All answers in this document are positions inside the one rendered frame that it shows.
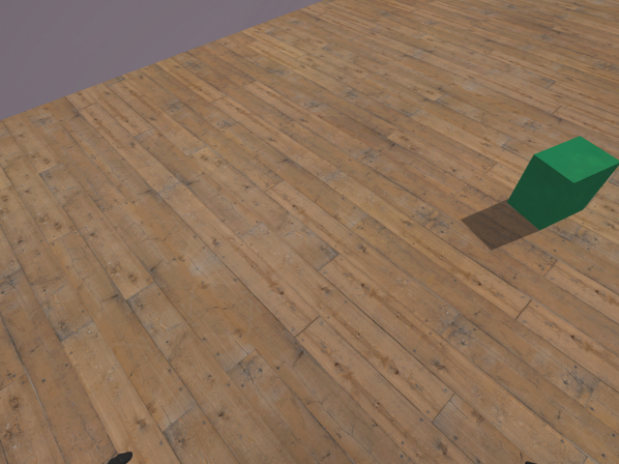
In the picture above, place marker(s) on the carton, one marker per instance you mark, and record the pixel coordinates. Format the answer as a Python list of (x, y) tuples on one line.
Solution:
[(560, 181)]

